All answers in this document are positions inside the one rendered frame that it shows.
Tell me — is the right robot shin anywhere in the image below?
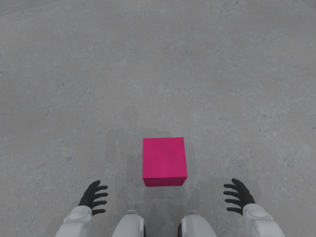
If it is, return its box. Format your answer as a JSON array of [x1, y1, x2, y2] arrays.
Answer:
[[186, 210, 198, 217]]

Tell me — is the carton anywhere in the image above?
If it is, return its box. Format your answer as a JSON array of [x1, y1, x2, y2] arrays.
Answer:
[[143, 137, 188, 187]]

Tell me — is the robot right forearm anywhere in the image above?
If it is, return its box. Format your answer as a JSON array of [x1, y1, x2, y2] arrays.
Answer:
[[243, 203, 285, 237]]

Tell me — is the robot right hand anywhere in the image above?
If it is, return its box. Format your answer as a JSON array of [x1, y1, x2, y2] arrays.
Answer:
[[223, 178, 255, 215]]

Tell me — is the right robot thigh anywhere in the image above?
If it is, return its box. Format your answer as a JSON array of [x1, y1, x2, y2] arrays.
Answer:
[[181, 215, 217, 237]]

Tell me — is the robot left hand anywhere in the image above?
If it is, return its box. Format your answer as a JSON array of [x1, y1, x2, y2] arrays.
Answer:
[[79, 180, 108, 216]]

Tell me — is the robot left forearm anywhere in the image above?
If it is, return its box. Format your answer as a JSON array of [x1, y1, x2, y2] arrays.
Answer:
[[55, 205, 92, 237]]

